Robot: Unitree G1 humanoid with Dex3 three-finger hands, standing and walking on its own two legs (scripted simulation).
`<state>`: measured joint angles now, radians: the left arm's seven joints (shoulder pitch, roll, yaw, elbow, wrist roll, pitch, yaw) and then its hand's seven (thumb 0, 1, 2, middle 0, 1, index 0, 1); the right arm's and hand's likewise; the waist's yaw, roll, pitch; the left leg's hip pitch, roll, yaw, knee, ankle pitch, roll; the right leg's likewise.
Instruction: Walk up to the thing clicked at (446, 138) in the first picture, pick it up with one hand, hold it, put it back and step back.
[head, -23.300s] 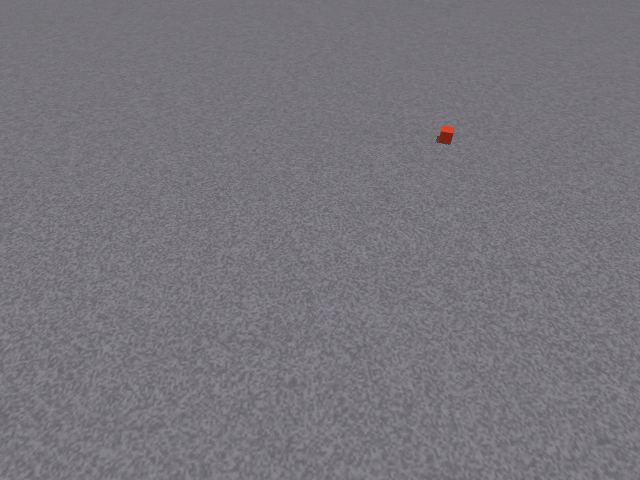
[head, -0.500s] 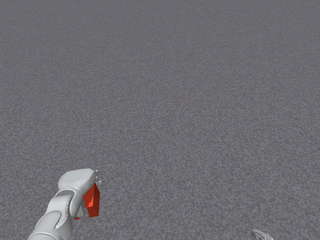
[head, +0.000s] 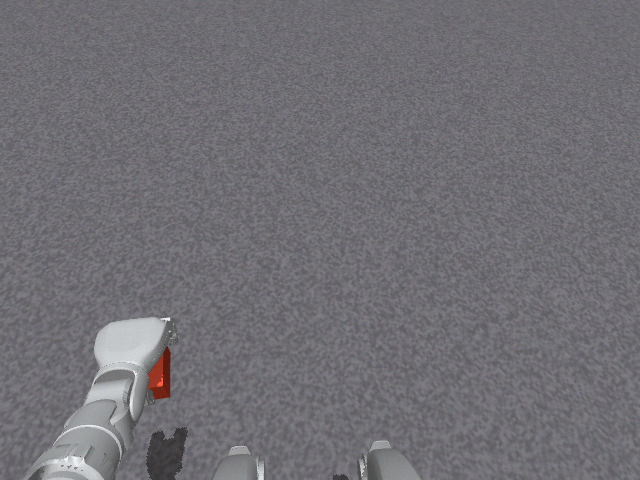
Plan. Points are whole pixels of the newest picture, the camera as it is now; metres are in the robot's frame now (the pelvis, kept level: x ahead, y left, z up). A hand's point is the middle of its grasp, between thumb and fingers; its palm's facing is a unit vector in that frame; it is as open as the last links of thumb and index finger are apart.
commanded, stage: crouch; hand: left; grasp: from above
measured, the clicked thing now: (141, 371) +0.33 +0.25 -0.16
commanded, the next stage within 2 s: lower in 1.28 s
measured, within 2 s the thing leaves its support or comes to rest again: neither
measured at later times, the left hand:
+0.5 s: hand (175, 389) +0.35 +0.26 -0.36, palm faces -0.47 -0.05 -0.88, open 9.8 cm
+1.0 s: hand (185, 392) +0.36 +0.26 -0.46, palm faces -0.47 -0.06 -0.88, open 9.8 cm
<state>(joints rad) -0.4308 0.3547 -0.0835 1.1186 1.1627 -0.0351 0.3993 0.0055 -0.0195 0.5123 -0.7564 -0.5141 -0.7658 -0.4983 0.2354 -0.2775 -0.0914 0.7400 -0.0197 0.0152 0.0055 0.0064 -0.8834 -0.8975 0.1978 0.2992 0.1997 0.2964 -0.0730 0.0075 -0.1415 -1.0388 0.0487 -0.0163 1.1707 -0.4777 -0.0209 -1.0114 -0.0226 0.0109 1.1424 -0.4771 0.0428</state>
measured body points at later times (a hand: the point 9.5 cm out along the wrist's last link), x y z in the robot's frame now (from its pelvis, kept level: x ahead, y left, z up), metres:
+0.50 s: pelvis -0.04 +0.00 -0.20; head +0.17 +0.03 +0.20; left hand +0.37 +0.26 -0.31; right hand +0.04 -0.27 -0.33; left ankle +0.04 +0.13 -0.64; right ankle +0.03 -0.15 -0.64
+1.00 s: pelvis -0.05 +0.00 -0.28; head +0.17 +0.04 +0.11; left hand +0.38 +0.26 -0.41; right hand +0.02 -0.28 -0.40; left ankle +0.04 +0.13 -0.64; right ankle +0.03 -0.15 -0.64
